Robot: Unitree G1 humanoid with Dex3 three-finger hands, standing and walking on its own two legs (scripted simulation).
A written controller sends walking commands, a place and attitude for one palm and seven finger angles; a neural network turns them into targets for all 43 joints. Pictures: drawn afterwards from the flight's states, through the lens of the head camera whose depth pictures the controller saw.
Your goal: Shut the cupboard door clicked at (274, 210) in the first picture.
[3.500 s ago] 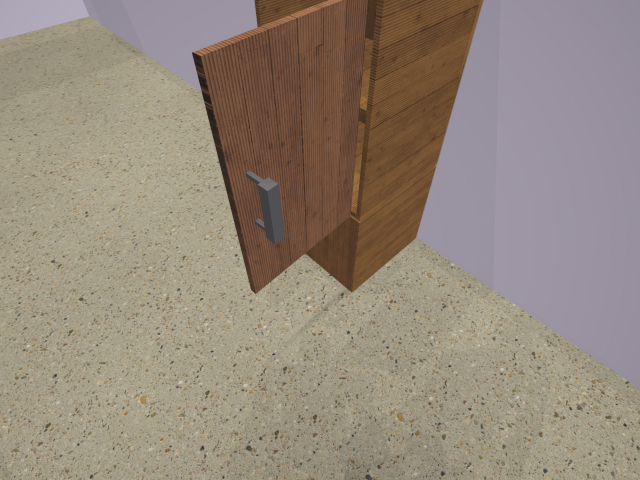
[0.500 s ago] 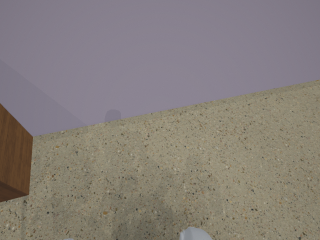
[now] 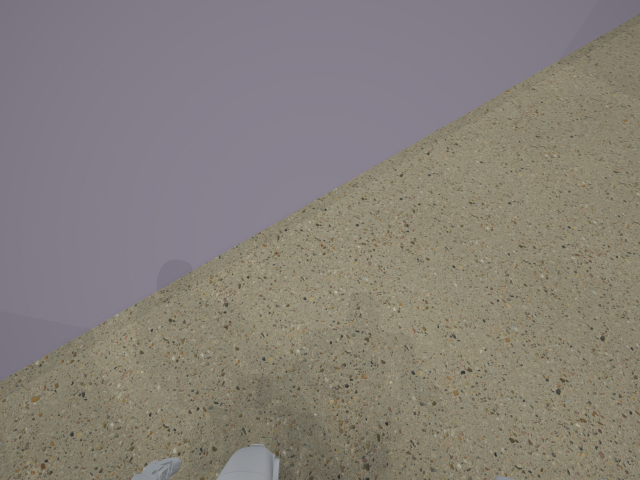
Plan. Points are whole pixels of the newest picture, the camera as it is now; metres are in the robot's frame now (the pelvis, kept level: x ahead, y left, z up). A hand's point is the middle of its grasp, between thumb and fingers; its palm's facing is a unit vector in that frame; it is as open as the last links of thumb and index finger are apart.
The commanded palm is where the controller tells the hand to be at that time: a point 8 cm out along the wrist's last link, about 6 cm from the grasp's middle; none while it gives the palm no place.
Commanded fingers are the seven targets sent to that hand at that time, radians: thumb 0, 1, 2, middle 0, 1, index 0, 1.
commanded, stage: walk around to get in front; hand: left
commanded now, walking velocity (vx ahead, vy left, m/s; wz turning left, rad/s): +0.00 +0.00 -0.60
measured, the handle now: out of the picture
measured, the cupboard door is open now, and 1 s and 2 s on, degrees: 94 94 94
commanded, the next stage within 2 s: walk to a spot facing it in 1.90 s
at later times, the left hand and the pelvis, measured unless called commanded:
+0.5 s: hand (202, 426) +0.20 +0.20 -0.17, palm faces -0.31 -0.92 -0.23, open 7.4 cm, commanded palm none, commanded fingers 0.00 0.90 0.90 -0.20 -0.30 -0.20 -0.30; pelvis +0.05 +0.02 +0.00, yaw -19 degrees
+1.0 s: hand (277, 389) +0.26 +0.09 -0.17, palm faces -0.52 -0.83 -0.20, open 7.4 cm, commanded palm none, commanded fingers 0.00 0.90 0.90 -0.20 -0.30 -0.20 -0.30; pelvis +0.10 -0.04 +0.00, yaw -35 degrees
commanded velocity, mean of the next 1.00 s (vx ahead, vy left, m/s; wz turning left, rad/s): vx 0.06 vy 0.00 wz -0.60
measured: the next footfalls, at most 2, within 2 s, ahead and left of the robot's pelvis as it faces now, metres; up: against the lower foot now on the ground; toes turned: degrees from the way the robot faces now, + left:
left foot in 0.16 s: +0.08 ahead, +0.14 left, +0.00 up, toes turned -4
right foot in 0.58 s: +0.04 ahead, -0.12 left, +0.00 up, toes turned -28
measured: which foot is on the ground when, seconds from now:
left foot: up 0.00-0.14, down 0.16-0.58, up 0.60-1.00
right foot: down 0.00-0.16, up 0.18-0.56, down 0.58-1.00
